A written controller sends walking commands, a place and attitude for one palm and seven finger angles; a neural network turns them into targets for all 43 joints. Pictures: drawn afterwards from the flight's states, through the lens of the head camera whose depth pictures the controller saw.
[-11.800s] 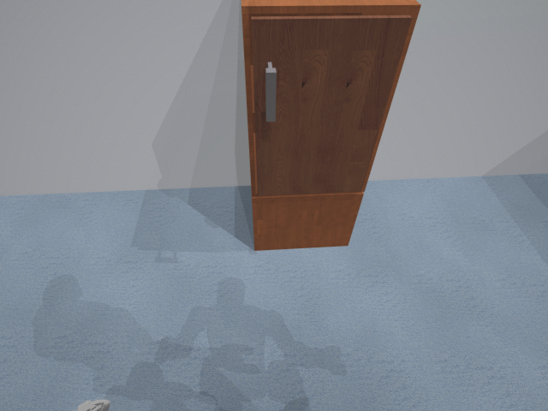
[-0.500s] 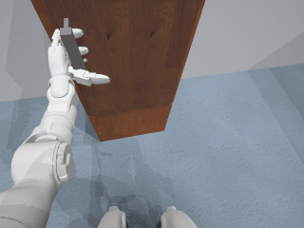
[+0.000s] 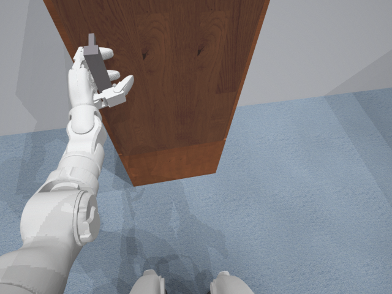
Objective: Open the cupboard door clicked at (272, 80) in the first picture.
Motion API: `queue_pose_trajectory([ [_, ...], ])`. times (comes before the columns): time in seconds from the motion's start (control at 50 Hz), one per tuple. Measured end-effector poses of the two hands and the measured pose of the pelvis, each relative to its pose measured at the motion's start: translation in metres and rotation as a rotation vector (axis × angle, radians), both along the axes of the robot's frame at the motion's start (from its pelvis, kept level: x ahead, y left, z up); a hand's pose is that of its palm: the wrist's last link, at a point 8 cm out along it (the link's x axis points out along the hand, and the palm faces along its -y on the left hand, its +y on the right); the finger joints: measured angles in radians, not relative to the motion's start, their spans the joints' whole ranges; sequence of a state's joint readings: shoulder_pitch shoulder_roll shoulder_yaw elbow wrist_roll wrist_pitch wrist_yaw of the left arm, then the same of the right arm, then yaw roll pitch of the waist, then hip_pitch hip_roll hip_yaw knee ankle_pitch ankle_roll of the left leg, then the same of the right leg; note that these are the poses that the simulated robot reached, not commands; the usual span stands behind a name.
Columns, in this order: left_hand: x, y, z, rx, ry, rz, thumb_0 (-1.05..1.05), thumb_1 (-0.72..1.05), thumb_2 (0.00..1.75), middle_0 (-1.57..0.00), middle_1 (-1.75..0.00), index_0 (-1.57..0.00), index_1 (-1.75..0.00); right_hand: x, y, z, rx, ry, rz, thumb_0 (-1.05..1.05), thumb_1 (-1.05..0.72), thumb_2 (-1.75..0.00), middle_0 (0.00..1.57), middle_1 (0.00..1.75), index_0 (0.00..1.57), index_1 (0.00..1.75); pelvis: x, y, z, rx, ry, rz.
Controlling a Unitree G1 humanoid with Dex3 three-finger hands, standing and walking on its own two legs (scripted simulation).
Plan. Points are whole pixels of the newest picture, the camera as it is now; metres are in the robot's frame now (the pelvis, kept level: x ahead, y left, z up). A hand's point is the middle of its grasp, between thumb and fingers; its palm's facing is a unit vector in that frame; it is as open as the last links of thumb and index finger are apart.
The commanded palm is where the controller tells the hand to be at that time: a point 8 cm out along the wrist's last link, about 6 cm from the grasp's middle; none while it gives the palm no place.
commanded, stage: close the thumb around the handle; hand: left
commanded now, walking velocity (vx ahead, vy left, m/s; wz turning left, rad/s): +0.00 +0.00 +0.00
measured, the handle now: (101, 71) +0.56 +0.17 +0.09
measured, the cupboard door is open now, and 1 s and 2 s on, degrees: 1 29 39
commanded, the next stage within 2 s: pull the door open along its arc in 0.24 s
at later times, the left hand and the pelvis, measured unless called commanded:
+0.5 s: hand (114, 88) +0.51 +0.13 +0.09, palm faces +0.13 -0.99 +0.00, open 5.9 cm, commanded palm +0.46 +0.18 +0.09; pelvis +0.00 +0.00 +0.00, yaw -1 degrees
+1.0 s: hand (157, 144) +0.37 +0.05 +0.10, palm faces +0.36 -0.93 +0.07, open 6.2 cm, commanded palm +0.30 +0.08 +0.09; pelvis +0.01 -0.01 +0.01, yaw +1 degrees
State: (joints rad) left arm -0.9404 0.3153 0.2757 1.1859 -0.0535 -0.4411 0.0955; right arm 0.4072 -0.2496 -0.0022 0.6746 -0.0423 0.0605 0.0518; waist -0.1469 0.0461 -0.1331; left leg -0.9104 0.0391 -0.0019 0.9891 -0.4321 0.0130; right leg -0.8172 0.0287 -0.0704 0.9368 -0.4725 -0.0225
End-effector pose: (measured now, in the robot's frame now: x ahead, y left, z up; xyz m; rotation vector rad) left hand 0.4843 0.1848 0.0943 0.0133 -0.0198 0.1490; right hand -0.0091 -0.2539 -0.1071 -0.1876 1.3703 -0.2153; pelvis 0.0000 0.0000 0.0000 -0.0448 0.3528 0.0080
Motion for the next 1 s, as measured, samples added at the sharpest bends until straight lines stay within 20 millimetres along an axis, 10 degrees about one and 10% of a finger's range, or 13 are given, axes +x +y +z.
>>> queue_pose_trajectory([
  [0.18, -0.002, 0.000, 0.000, 0.001, -0.002, -0.001, 0.01, 0.72, 0.82, -0.38, -1.33, -0.34, -1.33, 0.006, -0.004, 0.000, -0.004, -0.010, 0.004, 0.00, -0.91, -0.90, 0.20, 0.30, 0.20, 0.30, 0.001, -0.002, 0.000, 0.002, -0.001, 0.001],
  [0.62, -0.023, -0.004, -0.001, -0.018, -0.010, -0.041, 0.02, 0.69, 0.74, -0.37, -1.35, -0.36, -1.35, 0.012, -0.005, 0.009, 0.012, -0.056, -0.042, 0.01, -0.91, -0.90, 0.20, 0.30, 0.20, 0.30, 0.008, -0.004, 0.010, 0.016, -0.034, -0.034],
  [1.0, -0.154, -0.092, 0.001, -0.077, -0.010, 0.224, 0.02, 0.64, 0.74, -0.32, -1.35, -0.38, -1.34, 0.160, 0.022, 0.024, 0.103, -0.460, 0.202, 0.01, -0.91, -0.90, 0.20, 0.30, 0.20, 0.30, 0.008, -0.008, 0.014, 0.034, -0.139, -0.001],
])
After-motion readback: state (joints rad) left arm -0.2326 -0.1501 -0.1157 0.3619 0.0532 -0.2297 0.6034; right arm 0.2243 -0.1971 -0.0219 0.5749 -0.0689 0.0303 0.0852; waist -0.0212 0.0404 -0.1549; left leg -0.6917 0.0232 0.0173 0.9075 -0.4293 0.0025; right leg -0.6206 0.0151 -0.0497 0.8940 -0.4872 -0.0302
